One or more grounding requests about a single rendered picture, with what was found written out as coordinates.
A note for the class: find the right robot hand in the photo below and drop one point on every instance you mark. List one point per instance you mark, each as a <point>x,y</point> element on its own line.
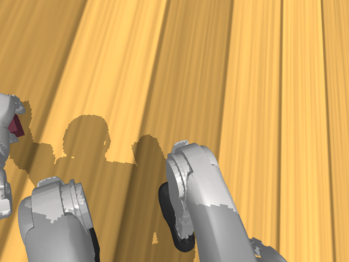
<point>267,253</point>

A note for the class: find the left robot hand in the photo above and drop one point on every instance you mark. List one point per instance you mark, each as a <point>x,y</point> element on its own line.
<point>9,106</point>

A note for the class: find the left robot arm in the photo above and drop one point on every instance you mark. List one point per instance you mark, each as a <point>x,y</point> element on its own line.
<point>6,203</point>

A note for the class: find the right robot foot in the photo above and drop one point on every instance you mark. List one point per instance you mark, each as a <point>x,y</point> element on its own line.
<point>184,245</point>

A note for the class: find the left robot foot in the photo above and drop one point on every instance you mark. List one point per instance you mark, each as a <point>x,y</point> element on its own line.
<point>95,245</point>

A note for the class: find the cube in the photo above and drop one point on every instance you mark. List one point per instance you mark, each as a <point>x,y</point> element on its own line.
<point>15,127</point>

